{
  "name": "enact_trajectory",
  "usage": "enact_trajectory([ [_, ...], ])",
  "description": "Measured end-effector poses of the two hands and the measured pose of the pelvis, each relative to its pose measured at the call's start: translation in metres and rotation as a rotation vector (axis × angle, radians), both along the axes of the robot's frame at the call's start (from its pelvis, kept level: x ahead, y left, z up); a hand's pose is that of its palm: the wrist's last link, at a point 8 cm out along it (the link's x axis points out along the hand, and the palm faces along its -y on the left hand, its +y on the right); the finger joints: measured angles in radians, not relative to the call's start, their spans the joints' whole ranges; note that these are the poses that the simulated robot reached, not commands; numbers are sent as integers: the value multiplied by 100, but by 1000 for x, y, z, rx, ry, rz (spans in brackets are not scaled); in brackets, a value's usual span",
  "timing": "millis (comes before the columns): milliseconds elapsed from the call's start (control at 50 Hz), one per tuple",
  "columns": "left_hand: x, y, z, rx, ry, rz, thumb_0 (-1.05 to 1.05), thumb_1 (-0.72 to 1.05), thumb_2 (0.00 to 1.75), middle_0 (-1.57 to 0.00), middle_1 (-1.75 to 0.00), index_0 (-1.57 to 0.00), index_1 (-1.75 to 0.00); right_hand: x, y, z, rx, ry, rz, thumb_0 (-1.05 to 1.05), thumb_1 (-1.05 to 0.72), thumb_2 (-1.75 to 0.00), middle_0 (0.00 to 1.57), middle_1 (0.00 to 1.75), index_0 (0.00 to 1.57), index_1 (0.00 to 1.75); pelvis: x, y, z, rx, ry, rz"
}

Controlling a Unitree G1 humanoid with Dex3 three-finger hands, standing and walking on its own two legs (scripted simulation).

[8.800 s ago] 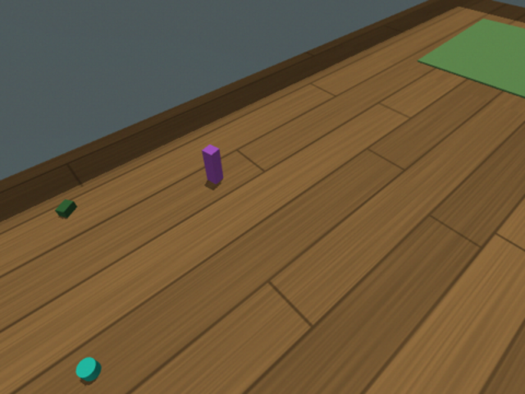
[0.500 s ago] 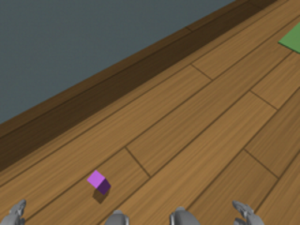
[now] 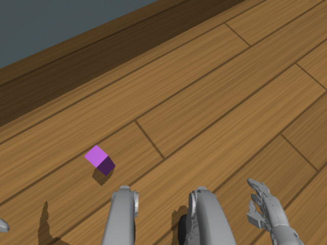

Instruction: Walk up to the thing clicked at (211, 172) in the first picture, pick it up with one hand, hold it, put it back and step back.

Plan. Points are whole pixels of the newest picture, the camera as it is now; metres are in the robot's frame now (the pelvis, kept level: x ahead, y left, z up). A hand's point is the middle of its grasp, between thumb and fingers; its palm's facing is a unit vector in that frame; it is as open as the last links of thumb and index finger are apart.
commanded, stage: go down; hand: left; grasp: from the side
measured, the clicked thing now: (101, 161) +0.40 +0.25 -0.45
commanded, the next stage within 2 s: approach in 2.00 s
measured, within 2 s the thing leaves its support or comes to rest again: neither
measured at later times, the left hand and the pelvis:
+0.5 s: hand out of the picture +0.28 +0.43 -0.11, palm faces +0.27 -0.95 -0.16, open 17.6 cm; pelvis -0.03 +0.00 -0.09, yaw -2 degrees
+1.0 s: hand out of the picture +0.29 +0.45 -0.14, palm faces +0.30 -0.95 -0.12, open 17.5 cm; pelvis -0.04 +0.00 -0.14, yaw -4 degrees
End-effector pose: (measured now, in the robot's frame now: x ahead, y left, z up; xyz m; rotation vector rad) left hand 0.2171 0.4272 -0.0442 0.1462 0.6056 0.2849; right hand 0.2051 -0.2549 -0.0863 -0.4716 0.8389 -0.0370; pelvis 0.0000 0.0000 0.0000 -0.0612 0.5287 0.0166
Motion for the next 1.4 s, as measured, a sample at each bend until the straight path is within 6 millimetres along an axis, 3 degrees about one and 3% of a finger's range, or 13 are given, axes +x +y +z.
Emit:
enact_trajectory([
  [160,12,18,-22,3,-85,-2,-1,-59,0,-9,-10,-11,-8,-37,-5,-51,-21,108,-25,1,-89,-89,21,30,21,30,-12,1,-37,-12,39,-8],
  [360,24,35,-41,3,-173,7,-2,-60,0,-8,-9,-10,-7,-67,-12,-87,-50,162,-35,1,-90,-89,21,30,21,30,-24,0,-72,-22,51,-16],
  [920,35,66,-79,-10,-325,17,-2,-55,1,-6,-3,-7,-2,-68,-16,-139,-117,135,45,1,-91,-90,21,30,21,30,-42,3,-138,-44,30,-31],
  [1180,37,75,-90,-8,-359,21,-2,-55,2,-5,-2,-5,-2,-84,-16,-156,-122,176,44,1,-91,-90,21,30,21,30,-45,5,-156,-51,21,-36],
  [1400,40,79,-98,-14,-383,23,-2,-55,3,-5,-2,-5,-2,-85,-17,-162,-135,190,41,1,-91,-90,21,30,21,30,-44,7,-164,-58,24,-36],
])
